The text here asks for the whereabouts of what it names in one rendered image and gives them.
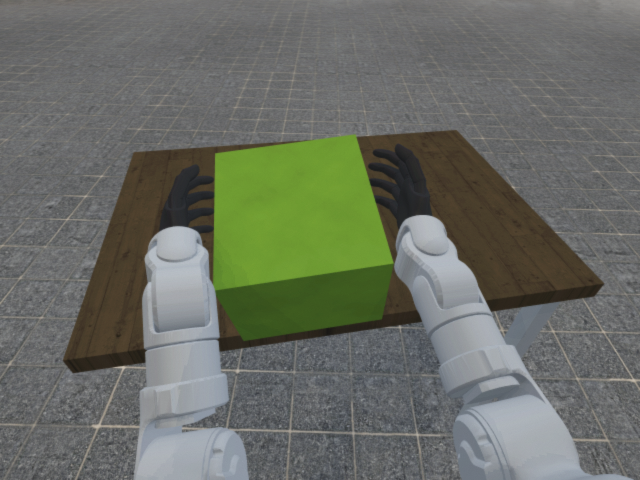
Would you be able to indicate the carton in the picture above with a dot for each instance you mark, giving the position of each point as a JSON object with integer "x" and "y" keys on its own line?
{"x": 298, "y": 240}

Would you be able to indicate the right robot hand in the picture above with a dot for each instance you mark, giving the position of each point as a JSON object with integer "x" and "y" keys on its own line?
{"x": 411, "y": 194}

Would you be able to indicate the table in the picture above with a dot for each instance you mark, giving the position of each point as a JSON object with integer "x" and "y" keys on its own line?
{"x": 516, "y": 258}

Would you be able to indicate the right robot forearm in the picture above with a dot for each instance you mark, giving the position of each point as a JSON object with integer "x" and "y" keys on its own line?
{"x": 476, "y": 364}

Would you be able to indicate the left robot forearm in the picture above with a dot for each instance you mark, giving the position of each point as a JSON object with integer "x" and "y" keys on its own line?
{"x": 180, "y": 331}

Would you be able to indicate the right robot upper arm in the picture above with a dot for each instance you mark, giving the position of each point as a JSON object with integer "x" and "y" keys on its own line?
{"x": 518, "y": 438}

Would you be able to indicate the left robot hand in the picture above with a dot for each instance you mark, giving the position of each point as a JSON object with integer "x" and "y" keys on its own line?
{"x": 175, "y": 211}

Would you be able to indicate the left robot upper arm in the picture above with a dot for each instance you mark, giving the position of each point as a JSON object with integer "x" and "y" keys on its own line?
{"x": 208, "y": 454}

